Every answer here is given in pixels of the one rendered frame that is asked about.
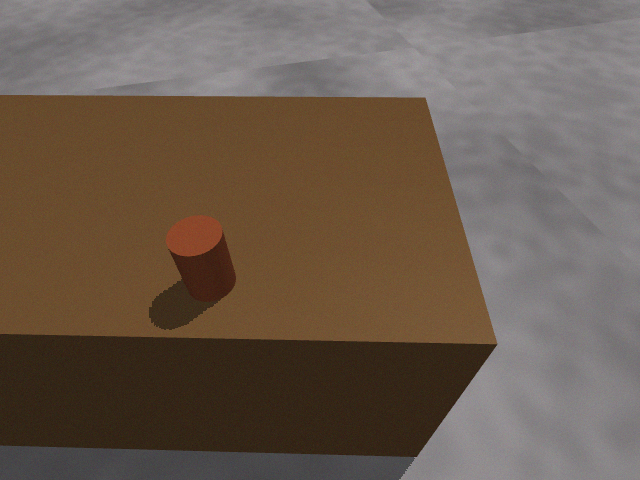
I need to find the can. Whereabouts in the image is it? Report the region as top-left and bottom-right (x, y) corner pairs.
(166, 215), (236, 302)

